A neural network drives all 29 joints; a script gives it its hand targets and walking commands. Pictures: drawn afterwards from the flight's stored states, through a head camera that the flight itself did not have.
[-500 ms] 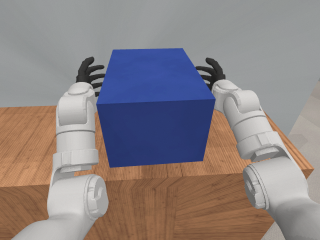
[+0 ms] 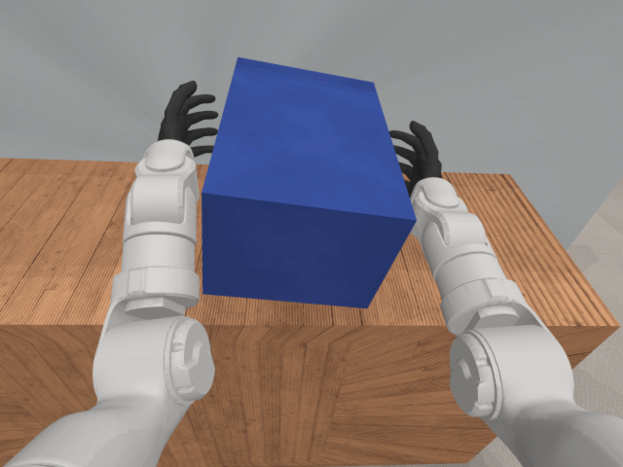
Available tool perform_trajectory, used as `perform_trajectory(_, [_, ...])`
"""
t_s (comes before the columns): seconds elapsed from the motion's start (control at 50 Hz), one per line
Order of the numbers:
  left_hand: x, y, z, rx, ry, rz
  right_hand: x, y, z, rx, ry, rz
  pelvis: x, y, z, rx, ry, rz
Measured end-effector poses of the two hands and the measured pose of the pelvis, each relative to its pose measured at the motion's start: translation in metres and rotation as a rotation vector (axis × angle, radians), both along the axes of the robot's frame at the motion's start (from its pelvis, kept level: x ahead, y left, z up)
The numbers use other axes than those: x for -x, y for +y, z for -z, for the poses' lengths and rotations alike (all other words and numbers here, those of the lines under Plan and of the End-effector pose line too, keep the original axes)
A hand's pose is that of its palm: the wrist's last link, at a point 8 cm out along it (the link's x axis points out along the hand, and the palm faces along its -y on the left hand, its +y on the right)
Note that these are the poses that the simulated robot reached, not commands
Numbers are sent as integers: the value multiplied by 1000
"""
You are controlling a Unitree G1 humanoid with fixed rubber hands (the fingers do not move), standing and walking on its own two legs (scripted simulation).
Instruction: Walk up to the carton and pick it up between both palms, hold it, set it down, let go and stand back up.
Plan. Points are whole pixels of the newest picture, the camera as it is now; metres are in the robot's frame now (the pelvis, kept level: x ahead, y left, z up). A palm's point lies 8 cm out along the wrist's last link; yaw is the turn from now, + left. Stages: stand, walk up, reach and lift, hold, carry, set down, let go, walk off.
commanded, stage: set down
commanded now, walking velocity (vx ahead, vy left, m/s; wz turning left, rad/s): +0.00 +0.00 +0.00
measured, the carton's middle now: (298, 175) +0.46 +0.02 +0.16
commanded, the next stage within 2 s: none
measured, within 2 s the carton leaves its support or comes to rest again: neither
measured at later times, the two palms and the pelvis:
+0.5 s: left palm (187, 158) +0.43 +0.16 +0.20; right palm (421, 186) +0.41 -0.14 +0.18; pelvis +0.01 +0.01 +0.00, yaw -1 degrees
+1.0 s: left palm (198, 165) +0.45 +0.16 +0.18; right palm (422, 194) +0.42 -0.15 +0.16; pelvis +0.02 +0.01 +0.00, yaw -1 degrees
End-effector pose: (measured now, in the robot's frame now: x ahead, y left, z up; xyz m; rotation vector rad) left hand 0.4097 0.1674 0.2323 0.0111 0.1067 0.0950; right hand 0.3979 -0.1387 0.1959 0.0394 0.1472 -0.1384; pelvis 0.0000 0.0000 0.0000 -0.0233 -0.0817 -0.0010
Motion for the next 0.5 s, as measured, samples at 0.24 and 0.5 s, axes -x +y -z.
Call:
perform_trajectory(0.24, [-10,-1,25,6,11,11,-5,-2,12,-2,5,27,-7,7,1,9,38,-2])
perform_trajectory(0.5, [-22,-4,28,-2,38,28,-11,-4,13,9,29,41,-12,12,0,4,41,15])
